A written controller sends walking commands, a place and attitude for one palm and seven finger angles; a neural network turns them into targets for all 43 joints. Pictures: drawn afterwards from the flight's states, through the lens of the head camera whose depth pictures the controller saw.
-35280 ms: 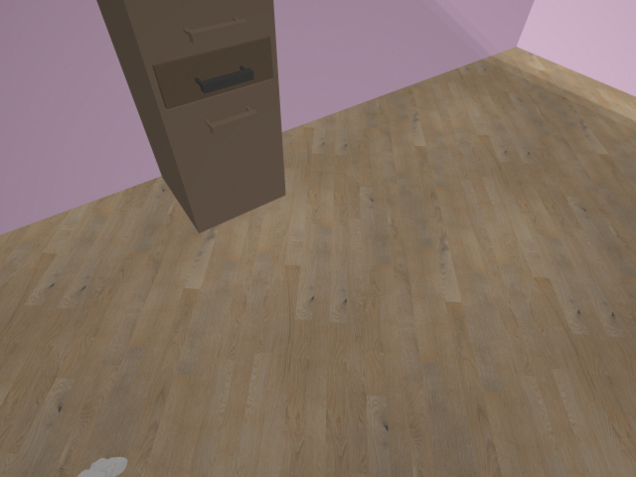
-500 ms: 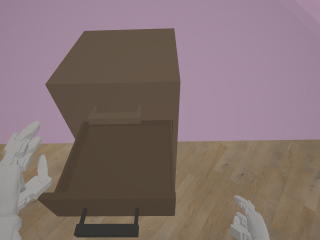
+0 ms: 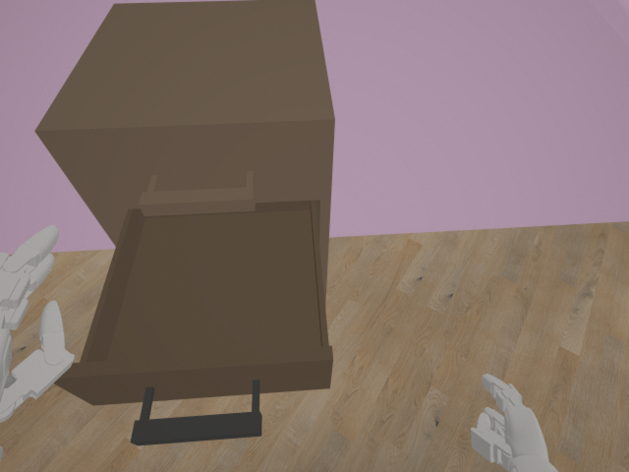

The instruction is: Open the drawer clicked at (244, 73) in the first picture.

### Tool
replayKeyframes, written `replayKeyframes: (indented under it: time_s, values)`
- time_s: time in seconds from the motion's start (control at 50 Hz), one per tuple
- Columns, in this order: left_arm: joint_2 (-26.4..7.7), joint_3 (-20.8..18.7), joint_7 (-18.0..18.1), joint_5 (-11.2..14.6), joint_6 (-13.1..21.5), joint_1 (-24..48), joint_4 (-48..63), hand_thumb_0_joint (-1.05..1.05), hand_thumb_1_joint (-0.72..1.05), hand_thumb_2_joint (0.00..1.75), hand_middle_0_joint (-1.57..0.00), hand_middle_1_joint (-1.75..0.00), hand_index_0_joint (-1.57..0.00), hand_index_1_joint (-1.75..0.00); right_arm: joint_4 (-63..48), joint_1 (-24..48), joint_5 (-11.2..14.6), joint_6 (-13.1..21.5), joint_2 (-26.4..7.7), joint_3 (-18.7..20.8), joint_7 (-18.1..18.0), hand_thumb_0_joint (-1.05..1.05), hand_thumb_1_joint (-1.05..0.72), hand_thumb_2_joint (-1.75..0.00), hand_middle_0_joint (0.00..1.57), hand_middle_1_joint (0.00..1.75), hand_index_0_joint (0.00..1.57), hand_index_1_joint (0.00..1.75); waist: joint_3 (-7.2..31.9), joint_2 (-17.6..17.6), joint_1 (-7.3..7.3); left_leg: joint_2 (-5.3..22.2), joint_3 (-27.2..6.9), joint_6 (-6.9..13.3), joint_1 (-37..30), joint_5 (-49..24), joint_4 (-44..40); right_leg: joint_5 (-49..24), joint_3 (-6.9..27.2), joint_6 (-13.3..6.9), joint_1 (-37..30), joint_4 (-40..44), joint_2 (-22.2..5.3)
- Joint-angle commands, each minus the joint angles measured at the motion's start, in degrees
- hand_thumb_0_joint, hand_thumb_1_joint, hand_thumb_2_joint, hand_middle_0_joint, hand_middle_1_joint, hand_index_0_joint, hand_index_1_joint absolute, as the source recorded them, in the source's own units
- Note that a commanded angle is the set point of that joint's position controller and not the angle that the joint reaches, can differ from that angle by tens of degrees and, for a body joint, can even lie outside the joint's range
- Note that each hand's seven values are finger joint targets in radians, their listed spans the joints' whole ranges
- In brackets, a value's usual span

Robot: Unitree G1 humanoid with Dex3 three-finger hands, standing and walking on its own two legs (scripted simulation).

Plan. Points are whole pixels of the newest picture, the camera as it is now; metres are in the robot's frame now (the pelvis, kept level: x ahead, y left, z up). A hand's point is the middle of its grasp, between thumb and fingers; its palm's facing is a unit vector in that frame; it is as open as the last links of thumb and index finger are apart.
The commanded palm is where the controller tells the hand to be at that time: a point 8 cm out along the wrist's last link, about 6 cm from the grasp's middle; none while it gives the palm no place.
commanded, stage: step back with the hand held close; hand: left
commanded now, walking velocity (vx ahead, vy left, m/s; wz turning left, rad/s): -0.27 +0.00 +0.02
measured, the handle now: (200, 409) +0.22 +0.18 -0.12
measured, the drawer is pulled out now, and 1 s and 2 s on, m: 0.30 0.30 0.30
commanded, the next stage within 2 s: stop stepping back and stand still in 1.06 s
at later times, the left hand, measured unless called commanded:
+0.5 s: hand (10, 419) +0.14 +0.25 +0.16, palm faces +0.34 -0.83 -0.45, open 7.4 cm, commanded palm +0.07 +0.29 +0.18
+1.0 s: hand out of the picture +0.07 +0.18 +0.16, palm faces +0.11 -0.83 -0.54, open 7.4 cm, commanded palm -0.01 +0.25 +0.18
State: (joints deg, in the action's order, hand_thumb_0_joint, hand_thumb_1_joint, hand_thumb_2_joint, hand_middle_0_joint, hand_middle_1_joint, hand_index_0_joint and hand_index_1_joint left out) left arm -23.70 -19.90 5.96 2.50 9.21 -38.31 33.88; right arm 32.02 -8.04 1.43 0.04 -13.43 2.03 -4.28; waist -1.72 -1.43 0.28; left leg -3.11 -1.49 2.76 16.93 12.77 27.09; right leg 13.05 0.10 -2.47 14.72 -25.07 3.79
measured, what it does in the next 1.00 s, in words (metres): walks backwards: right foot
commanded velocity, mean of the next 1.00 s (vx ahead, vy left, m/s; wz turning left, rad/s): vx -0.35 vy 0.00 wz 0.03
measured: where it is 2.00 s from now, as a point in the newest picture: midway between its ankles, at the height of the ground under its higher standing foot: outside the picture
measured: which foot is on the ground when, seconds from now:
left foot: down 0.00-0.98, up 1.00-1.00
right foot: down 0.00-0.56, up 0.58-0.92, down 0.94-1.00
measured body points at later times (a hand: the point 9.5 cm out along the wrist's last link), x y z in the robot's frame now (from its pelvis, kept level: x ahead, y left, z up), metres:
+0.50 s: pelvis -0.05 +0.01 -0.01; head -0.02 +0.03 +0.44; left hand +0.12 +0.29 +0.18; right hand +0.14 -0.22 -0.09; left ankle +0.01 +0.09 -0.74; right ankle +0.00 -0.09 -0.74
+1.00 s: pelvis -0.15 -0.03 -0.01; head -0.08 -0.02 +0.43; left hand +0.05 +0.22 +0.19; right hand +0.05 -0.25 -0.09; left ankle +0.00 +0.08 -0.74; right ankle -0.24 -0.13 -0.74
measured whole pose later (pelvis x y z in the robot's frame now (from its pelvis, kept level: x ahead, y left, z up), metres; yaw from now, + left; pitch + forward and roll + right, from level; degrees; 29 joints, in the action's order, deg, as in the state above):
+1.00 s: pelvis -0.15 -0.03 -0.01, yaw -3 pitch +4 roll -4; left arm -28.2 -23.9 3.3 5.2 12.6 -36.6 41.9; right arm 32.8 -3.8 0.3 5.7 -10.6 -1.0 -1.2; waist -4.8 -2.0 1.0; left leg 3.9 -1.9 0.0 33.4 4.5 30.4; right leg 21.6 -2.9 -1.7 10.3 -27.2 4.9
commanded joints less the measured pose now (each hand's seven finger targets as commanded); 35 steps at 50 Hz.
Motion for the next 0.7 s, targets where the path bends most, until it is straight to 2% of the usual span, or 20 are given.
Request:
replayKeyframes:
  time_s: [0.0, 0.06, 0.18, 0.2, 0.22, 0.28, 0.32, 0.38, 0.4, 0.44, 0.48, 0.5, 0.52, 0.54, 0.56, 0.58, 0.6, 0.62, 0.64, 0.68]
  values:
    - [-9.1, -9.5, 2.4, 0.5, 4.2, -1.3, 12.9, 0.00, 0.90, 0.90, -0.20, -0.30, -0.20, -0.30, -9.7, 5.9, -0.1, 3.4, -5.8, 1.9, -0.4, 0.00, -0.90, -0.90, 0.20, 0.30, 0.20, 0.30, 12.6, -2.7, -0.68, 8.9, -6.8, 0.4, -3.4, -18.4, -2.4, -14.7, 3.5, 1.7, -4.4, -0.7, -7.1]
    - [-7.9, -8.5, 2.5, 0.5, 4.2, -1.2, 12.4, 0.00, 0.90, 0.90, -0.20, -0.30, -0.20, -0.30, -9.7, 5.2, -0.1, 3.6, -6.0, 2.0, -0.3, 0.00, -0.90, -0.90, 0.20, 0.30, 0.20, 0.30, 10.8, -1.5, -0.53, 9.6, -8.1, 0.8, 0.8, -13.1, -3.3, -11.1, 3.7, 1.5, -4.7, -1.5, -6.9]
    - [-8.0, -8.7, 2.8, -0.2, 4.9, 0.3, 14.1, 0.00, 0.90, 0.90, -0.20, -0.30, -0.20, -0.30, -10.3, 4.6, -0.2, 4.8, -6.3, 1.5, -0.1, 0.00, -0.90, -0.90, 0.20, 0.30, 0.20, 0.30, 9.1, -3.0, -0.22, 10.8, -10.2, 2.0, 10.3, 2.4, -6.5, -5.9, 4.3, 1.6, -7.4, -4.2, -6.3]
    - [-9.3, -9.9, 3.1, -0.3, 4.9, 0.9, 14.3, 0.00, 0.90, 0.90, -0.20, -0.30, -0.20, -0.30, -10.1, 4.9, -0.4, 5.0, -6.4, 1.6, -0.3, 0.00, -0.90, -0.90, 0.20, 0.30, 0.20, 0.30, 9.1, -3.3, -0.30, 11.0, -10.3, 2.2, 11.9, 4.6, -7.2, -5.9, 4.5, 1.8, -8.4, -4.6, -6.0]
    - [-8.0, -9.0, 3.1, -0.2, 5.0, 0.5, 13.9, 0.00, 0.90, 0.90, -0.20, -0.30, -0.20, -0.30, -10.2, 4.3, -0.4, 5.1, -6.0, 1.3, -0.2, 0.00, -0.90, -0.90, 0.20, 0.30, 0.20, 0.30, 8.8, -3.3, -0.14, 10.8, -10.4, 2.4, 13.4, 6.3, -7.2, -5.5, 4.4, 1.9, -9.1, -5.0, -5.9]
    - [-8.2, -9.2, 3.2, -0.4, 5.4, 1.6, 14.4, 0.00, 0.90, 0.90, -0.20, -0.30, -0.20, -0.30, -10.5, 3.9, -0.4, 5.6, -6.1, 1.2, -0.1, 0.00, -0.90, -0.90, 0.20, 0.30, 0.20, 0.30, 7.9, -2.1, -0.05, 10.0, -10.2, 2.4, 15.7, 11.4, -6.0, -3.4, 6.0, 1.6, -8.3, -3.8, -6.5]
    - [-7.8, -8.7, 3.2, -0.3, 5.5, 1.7, 14.0, 0.00, 0.90, 0.90, -0.20, -0.30, -0.20, -0.30, -9.9, 3.2, -0.4, 5.8, -6.0, 1.3, 0.0, 0.00, -0.90, -0.90, 0.20, 0.30, 0.20, 0.30, 7.5, 0.5, 0.31, 8.5, -9.5, 1.7, 13.3, 12.1, -3.5, -0.8, 7.5, 0.8, -4.8, -0.3, -7.5]
    - [-7.7, -7.7, 3.6, 0.0, 6.1, 2.5, 14.8, 0.00, 0.90, 0.90, -0.20, -0.30, -0.20, -0.30, -8.9, 2.8, -0.3, 6.0, -6.2, 1.6, 0.2, 0.00, -0.90, -0.90, 0.20, 0.30, 0.20, 0.30, 7.0, 2.1, 0.85, 5.3, -6.9, 0.1, 5.1, 10.1, 5.0, 4.2, 11.0, -1.8, 5.7, 6.1, -11.6]
    - [-8.8, -8.6, 3.9, 0.1, 6.3, 2.7, 15.3, 0.00, 0.90, 0.90, -0.20, -0.30, -0.20, -0.30, -8.2, 2.9, -0.5, 6.1, -6.3, 1.9, 0.1, 0.00, -0.90, -0.90, 0.20, 0.30, 0.20, 0.30, 7.6, 2.3, 0.97, 4.8, -6.2, -0.4, 2.5, 8.1, 7.2, 3.4, 11.6, -2.7, 8.3, 7.2, -12.7]
    - [-8.3, -7.8, 4.2, 0.1, 6.6, 2.8, 15.6, 0.00, 0.90, 0.90, -0.20, -0.30, -0.20, -0.30, -7.8, 3.0, -0.4, 5.9, -5.9, 1.8, 0.1, 0.00, -0.90, -0.90, 0.20, 0.30, 0.20, 0.30, 8.0, 2.2, 1.20, 4.6, -6.0, -0.8, 0.3, 5.5, 8.5, 1.1, 10.6, -3.3, 10.0, 6.4, -13.9]
    - [-9.3, -9.0, 4.3, 0.1, 6.9, 1.8, 15.7, 0.00, 0.90, 0.90, -0.20, -0.30, -0.20, -0.30, -7.9, 3.5, -0.3, 5.7, -5.7, 1.6, 0.0, 0.00, -0.90, -0.90, 0.20, 0.30, 0.20, 0.30, 7.9, -0.5, 0.96, 6.6, -8.2, -0.4, 1.7, 4.9, 3.4, 1.7, 7.4, -1.9, 9.0, 3.2, -11.2]
    - [-10.1, -9.8, 4.5, 0.0, 6.9, 1.3, 15.8, 0.00, 0.90, 0.90, -0.20, -0.30, -0.20, -0.30, -8.0, 4.4, -0.3, 5.8, -6.1, 1.6, -0.3, 0.00, -0.90, -0.90, 0.20, 0.30, 0.20, 0.30, 7.5, -4.4, 0.83, 9.4, -10.9, 0.3, 4.7, 5.0, -1.9, 2.3, 4.9, -0.6, 6.5, -0.1, -8.2]
    - [-10.1, -10.6, 4.4, -0.4, 6.9, 0.4, 16.0, 0.00, 0.90, 0.90, -0.20, -0.30, -0.20, -0.30, -8.8, 5.0, -0.6, 6.0, -5.9, 1.2, -0.3, 0.00, -0.90, -0.90, 0.20, 0.30, 0.20, 0.30, 8.5, -8.9, 0.62, 14.1, -14.9, 2.3, 13.0, 6.2, -9.7, 1.5, 1.8, 1.6, -2.2, -8.6, -4.1]
    - [-10.4, -11.1, 4.1, -1.0, 6.9, 1.4, 16.9, 0.00, 0.90, 0.90, -0.20, -0.30, -0.20, -0.30, -9.2, 5.1, -1.0, 6.4, -5.9, 1.3, -0.2, 0.00, -0.90, -0.90, 0.20, 0.30, 0.20, 0.30, 9.5, -12.2, 0.26, 17.9, -19.3, 3.8, 18.4, 7.8, -14.9, 4.0, 0.7, 2.5, -7.3, -17.7, -1.4]
    - [-10.3, -11.2, 3.9, -1.2, 6.8, 2.5, 17.9, 0.00, 0.90, 0.90, -0.20, -0.30, -0.20, -0.30, -8.9, 4.0, -1.8, 6.9, -5.5, 1.5, -0.1, 0.00, -0.90, -0.90, 0.20, 0.30, 0.20, 0.30, 9.8, -11.9, 0.28, 20.0, -20.9, 4.9, 18.6, 6.7, -16.5, 8.8, 1.7, 2.6, -6.3, -24.7, -1.2]
    - [-10.2, -11.1, 3.8, -0.8, 6.7, 2.5, 18.5, 0.00, 0.90, 0.90, -0.20, -0.30, -0.20, -0.30, -8.5, 2.8, -2.2, 7.4, -5.0, 1.8, 0.0, 0.00, -0.90, -0.90, 0.20, 0.30, 0.20, 0.30, 10.5, -8.4, 0.26, 20.5, -20.7, 5.6, 14.8, 1.7, -15.0, 12.1, 2.8, 2.4, -2.4, -28.4, -1.5]
    - [-10.1, -10.9, 4.0, -0.4, 6.5, 2.1, 18.3, 0.00, 0.90, 0.90, -0.20, -0.30, -0.20, -0.30, -8.2, 2.4, -2.2, 7.8, -5.0, 2.1, 0.1, 0.00, -0.90, -0.90, 0.20, 0.30, 0.20, 0.30, 11.6, -6.9, 0.14, 20.4, -19.3, 6.0, 9.2, -6.0, -11.9, 14.3, 3.5, 2.2, 1.7, -28.8, -2.1]
    - [-8.6, -9.9, 3.8, 0.0, 6.3, 0.3, 17.3, 0.00, 0.90, 0.90, -0.20, -0.30, -0.20, -0.30, -7.3, 2.1, -2.3, 8.1, -4.6, 1.9, 0.2, 0.00, -0.90, -0.90, 0.20, 0.30, 0.20, 0.30, 11.8, -4.2, -0.42, 19.6, -16.5, 6.0, 3.8, -13.2, -9.2, 15.8, 3.1, 2.2, 5.1, -26.8, -2.8]
    - [-7.7, -9.1, 3.6, 0.3, 6.2, -0.6, 16.5, 0.00, 0.90, 0.90, -0.20, -0.30, -0.20, -0.30, -6.3, 1.8, -2.2, 8.4, -4.7, 1.9, 0.5, 0.00, -0.90, -0.90, 0.20, 0.30, 0.20, 0.30, 12.1, -3.5, -0.63, 18.5, -14.4, 5.6, -1.5, -18.9, -7.9, 15.9, 1.8, 2.5, 7.7, -24.6, -2.7]
    - [-7.1, -7.4, 2.8, 0.5, 6.2, 0.5, 17.5, 0.00, 0.90, 0.90, -0.20, -0.30, -0.20, -0.30, -5.3, 1.9, -2.1, 9.2, -5.3, 1.4, 1.1, 0.00, -0.90, -0.90, 0.20, 0.30, 0.20, 0.30, 13.1, -6.7, -0.47, 17.3, -12.3, 4.6, -6.8, -22.5, -7.5, 15.8, 0.6, 3.0, 9.1, -22.5, -2.0]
